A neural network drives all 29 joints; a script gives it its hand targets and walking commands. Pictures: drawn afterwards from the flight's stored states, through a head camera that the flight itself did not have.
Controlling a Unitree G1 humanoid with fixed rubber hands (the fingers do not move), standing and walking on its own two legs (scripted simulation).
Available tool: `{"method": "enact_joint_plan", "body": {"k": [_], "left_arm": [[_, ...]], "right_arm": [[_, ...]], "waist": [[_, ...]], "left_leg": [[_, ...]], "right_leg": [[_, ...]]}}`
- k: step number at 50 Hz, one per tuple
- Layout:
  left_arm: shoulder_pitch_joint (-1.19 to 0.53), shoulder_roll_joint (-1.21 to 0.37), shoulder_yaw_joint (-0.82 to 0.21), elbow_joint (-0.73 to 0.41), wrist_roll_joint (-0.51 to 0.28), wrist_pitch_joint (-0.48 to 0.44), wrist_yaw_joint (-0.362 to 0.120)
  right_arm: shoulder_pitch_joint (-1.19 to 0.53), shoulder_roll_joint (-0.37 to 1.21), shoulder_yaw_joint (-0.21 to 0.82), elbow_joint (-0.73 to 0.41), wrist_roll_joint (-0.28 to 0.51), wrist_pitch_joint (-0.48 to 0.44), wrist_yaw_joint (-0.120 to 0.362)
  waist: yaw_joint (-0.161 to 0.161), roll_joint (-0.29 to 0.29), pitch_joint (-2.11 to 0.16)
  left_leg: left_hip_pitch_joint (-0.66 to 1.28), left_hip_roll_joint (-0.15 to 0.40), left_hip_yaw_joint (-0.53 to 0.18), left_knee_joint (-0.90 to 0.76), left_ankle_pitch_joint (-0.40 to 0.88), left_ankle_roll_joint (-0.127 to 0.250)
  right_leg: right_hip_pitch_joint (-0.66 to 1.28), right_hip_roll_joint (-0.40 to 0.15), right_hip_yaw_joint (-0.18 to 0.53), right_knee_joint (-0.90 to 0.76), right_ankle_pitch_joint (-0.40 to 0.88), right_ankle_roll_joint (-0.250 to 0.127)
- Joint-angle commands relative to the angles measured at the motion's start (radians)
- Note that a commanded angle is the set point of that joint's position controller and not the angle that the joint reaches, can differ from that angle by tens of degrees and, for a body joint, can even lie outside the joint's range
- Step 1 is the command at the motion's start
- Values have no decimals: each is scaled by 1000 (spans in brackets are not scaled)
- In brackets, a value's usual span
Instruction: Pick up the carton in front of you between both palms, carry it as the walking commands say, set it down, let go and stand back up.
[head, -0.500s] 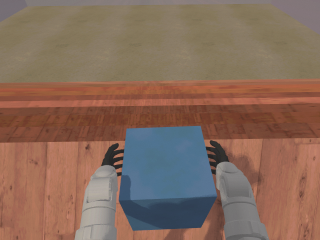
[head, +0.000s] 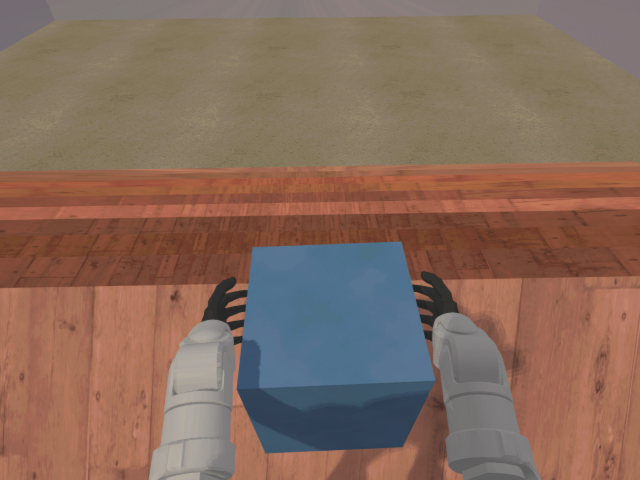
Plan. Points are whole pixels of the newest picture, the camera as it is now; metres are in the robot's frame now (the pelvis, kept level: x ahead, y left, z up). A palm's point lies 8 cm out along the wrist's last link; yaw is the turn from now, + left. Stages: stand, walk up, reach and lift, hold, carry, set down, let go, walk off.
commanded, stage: hold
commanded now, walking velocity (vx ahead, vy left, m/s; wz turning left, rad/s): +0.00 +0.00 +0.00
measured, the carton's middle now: (330, 351) +0.30 +0.00 -0.03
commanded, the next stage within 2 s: carry in 0.44 s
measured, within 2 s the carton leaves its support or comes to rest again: neither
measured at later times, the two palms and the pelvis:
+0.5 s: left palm (218, 327) +0.30 +0.15 +0.05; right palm (443, 320) +0.30 -0.15 +0.05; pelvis +0.01 +0.00 +0.00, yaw +0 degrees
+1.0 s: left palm (252, 233) +0.45 +0.12 +0.07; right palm (442, 238) +0.44 -0.18 +0.06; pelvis +0.18 -0.02 -0.01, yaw -3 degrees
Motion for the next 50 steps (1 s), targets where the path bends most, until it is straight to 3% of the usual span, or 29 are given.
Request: {"method": "enact_joint_plan", "body": {"k": [1,21,22,24,25,26,29,33,34,35,36,37,38,39,40,41,42,43,44,45,46,47,48,50], "left_arm": [[-571,-946,-588,-44,-281,-44,-250],[-489,-931,-596,-93,-286,-37,-243],[-511,-927,-597,-98,-296,-35,-244],[-518,-928,-627,-140,-317,-31,-239],[-535,-929,-646,-168,-332,-25,-235],[-550,-929,-670,-193,-350,-17,-230],[-545,-903,-747,-286,-403,32,-213],[-545,-856,-812,-389,-476,154,-190],[-546,-842,-811,-396,-492,187,-188],[-523,-839,-821,-404,-511,219,-184],[-499,-838,-823,-416,-522,245,-179],[-453,-828,-812,-424,-526,270,-173],[-401,-824,-800,-431,-524,292,-166],[-383,-821,-799,-466,-519,314,-157],[-389,-821,-807,-514,-518,335,-149],[-405,-825,-819,-565,-522,352,-142],[-406,-850,-828,-602,-534,368,-140],[-394,-854,-833,-645,-544,381,-142],[-449,-856,-856,-712,-574,401,-154],[-442,-872,-875,-704,-587,413,-165],[-429,-877,-876,-695,-591,417,-174],[-417,-874,-867,-691,-603,421,-178],[-405,-872,-862,-687,-613,425,-180],[-371,-871,-851,-683,-610,431,-173]], "right_arm": [[-561,934,578,-31,272,-38,246],[-478,926,589,-81,278,-30,237],[-497,916,584,-92,289,-27,235],[-501,925,616,-126,303,-21,227],[-516,926,638,-158,314,-16,222],[-529,923,659,-186,326,-8,217],[-508,904,732,-273,373,43,194],[-488,835,781,-376,426,159,163],[-493,818,784,-389,438,192,157],[-475,809,797,-404,453,224,150],[-478,807,814,-439,475,255,146],[-475,817,832,-465,500,285,144],[-464,826,846,-489,526,313,146],[-466,841,860,-510,553,335,151],[-464,855,870,-530,578,352,157],[-442,870,874,-545,596,366,163],[-415,878,866,-565,605,379,165],[-385,884,856,-575,602,388,164],[-340,877,838,-571,572,388,157],[-310,870,830,-592,552,396,148],[-321,893,837,-627,554,408,139],[-342,903,845,-662,560,418,133],[-369,895,852,-696,566,424,130],[-382,866,858,-740,578,438,130]], "waist": [[0,3,-249],[1,3,-265],[4,13,-288],[6,6,-286],[5,2,-256],[6,3,-228],[3,34,-302],[-7,129,-303],[-5,130,-288],[-1,96,-275],[6,-2,-277],[17,-161,-302],[24,-270,-288],[33,-285,-260],[36,-225,-261],[22,-171,-295],[2,-122,-356],[-13,-29,-418],[-28,252,-429],[-28,377,-376],[-36,248,-330],[-41,150,-333],[-40,105,-325],[-31,134,-342]], "left_leg": [[70,-63,79,-61,59,1],[104,-68,72,-68,193,-4],[1,115,64,36,86,7],[-85,97,17,-14,-341,28],[-125,98,3,-27,-482,35],[-145,106,3,-19,-492,37],[-113,137,9,0,-384,51],[-111,219,-83,-43,-439,99],[-131,221,-70,-29,-401,102],[-173,201,-20,19,-332,92],[-217,150,83,137,-218,67],[-338,94,193,333,-131,28],[-505,50,263,379,-254,-3],[-609,38,285,340,-363,-8],[-609,38,277,276,-371,-1],[-509,37,291,163,-284,5],[-243,32,304,21,-154,17],[72,93,200,-56,-106,44],[300,283,-99,-13,180,136],[442,401,-253,-34,537,222],[480,437,-251,-28,616,257],[492,435,-204,-29,563,245],[467,414,-139,-30,495,213],[341,345,28,-40,411,135]], "right_leg": [[5,64,-85,-74,61,-3],[52,69,-79,-79,199,3],[-57,-115,-43,19,104,-10],[-142,-92,-3,-23,-328,-25],[-194,-87,3,-31,-471,-29],[-228,-88,-5,-21,-473,-29],[-229,-83,-68,71,-307,-36],[-305,-70,-151,161,-280,-31],[-287,-71,-168,146,-255,-29],[-239,-84,-161,104,-233,-33],[-173,-127,-96,59,-176,-52],[-39,-211,44,27,-25,-100],[85,-280,165,-3,170,-154],[165,-324,223,0,372,-201],[200,-329,211,26,479,-213],[187,-305,135,67,441,-189],[48,-257,5,131,340,-135],[-170,-180,-158,288,307,-69],[-470,-98,-286,537,182,-4],[-744,-31,-290,583,-288,2],[-826,-66,-245,577,-406,-16],[-832,-85,-232,521,-451,-27],[-801,-88,-242,417,-432,-34],[-594,-57,-299,221,-198,-28]]}}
